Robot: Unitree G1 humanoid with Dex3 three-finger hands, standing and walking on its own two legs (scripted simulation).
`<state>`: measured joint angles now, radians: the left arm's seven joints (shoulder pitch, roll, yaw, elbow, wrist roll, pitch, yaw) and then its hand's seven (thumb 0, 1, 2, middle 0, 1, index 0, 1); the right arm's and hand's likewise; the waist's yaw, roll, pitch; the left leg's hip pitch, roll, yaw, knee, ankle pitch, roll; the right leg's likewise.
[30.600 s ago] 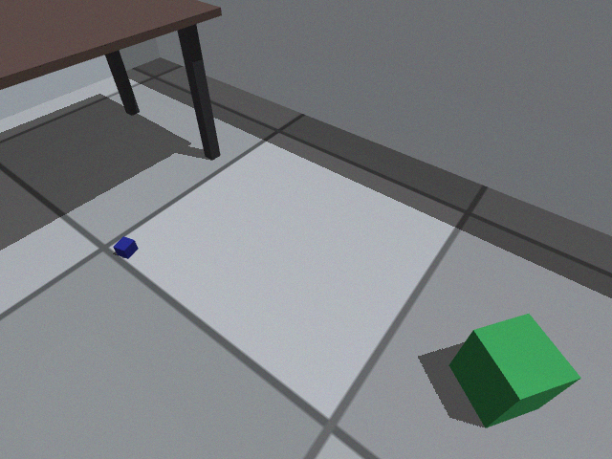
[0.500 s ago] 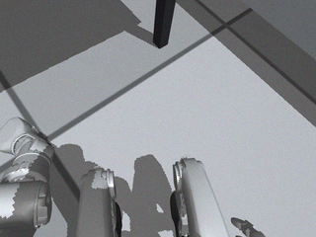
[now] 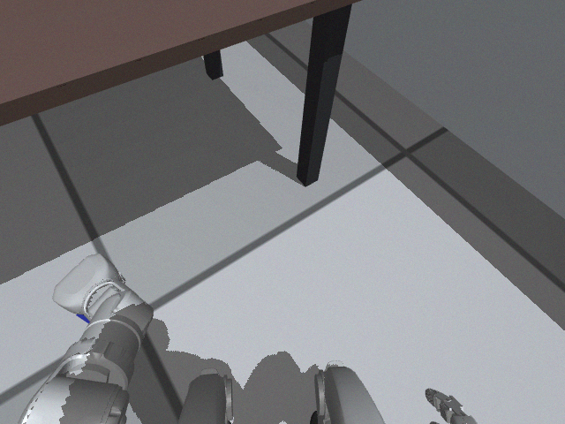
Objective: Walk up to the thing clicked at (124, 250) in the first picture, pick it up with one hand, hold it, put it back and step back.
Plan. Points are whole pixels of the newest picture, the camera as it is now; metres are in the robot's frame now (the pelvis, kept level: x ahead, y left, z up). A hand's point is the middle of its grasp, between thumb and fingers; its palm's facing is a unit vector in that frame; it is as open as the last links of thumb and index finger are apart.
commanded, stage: lift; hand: left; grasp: from above
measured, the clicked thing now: (111, 310) +0.34 +0.28 -0.13
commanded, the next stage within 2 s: hold in 0.54 s
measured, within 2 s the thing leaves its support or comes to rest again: neither
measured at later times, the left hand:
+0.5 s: hand (98, 267) +0.35 +0.24 +0.02, palm faces -0.25 -0.39 -0.89, open 6.9 cm
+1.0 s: hand (89, 255) +0.35 +0.24 +0.06, palm faces -0.24 -0.39 -0.89, open 6.9 cm
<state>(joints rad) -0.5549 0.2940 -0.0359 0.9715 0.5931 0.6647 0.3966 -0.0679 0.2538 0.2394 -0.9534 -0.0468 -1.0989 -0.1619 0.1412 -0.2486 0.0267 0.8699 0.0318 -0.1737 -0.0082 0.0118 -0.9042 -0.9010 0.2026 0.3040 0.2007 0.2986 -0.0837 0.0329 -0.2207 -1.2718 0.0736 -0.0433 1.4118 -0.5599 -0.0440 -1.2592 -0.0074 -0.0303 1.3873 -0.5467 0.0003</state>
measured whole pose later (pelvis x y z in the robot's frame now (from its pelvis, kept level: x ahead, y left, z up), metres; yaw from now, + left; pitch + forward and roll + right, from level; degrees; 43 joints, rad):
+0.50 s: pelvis +0.04 +0.00 +0.10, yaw +1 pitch +14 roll -1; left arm -0.58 0.20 -0.07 1.09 0.56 0.72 0.43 -0.07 0.29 0.20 -0.92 -0.15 -1.12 -0.23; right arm 0.26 -0.25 0.02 0.88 0.03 -0.14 0.01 0.01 -0.89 -0.90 0.20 0.30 0.20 0.30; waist -0.08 0.03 -0.14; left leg -0.74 0.06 -0.01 0.91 -0.41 -0.04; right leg -0.73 -0.01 -0.02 0.89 -0.40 0.01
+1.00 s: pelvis +0.05 +0.00 +0.13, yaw +1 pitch +8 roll +0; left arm -0.55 0.15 -0.12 1.06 0.56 0.77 0.42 -0.06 0.29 0.24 -0.87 -0.26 -1.06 -0.34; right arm 0.20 -0.26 0.03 0.86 0.03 -0.14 0.05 0.01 -0.90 -0.90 0.20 0.30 0.20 0.30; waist -0.04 0.02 -0.11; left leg -0.51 0.05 0.01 0.72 -0.35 -0.03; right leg -0.52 -0.03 -0.01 0.72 -0.35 0.01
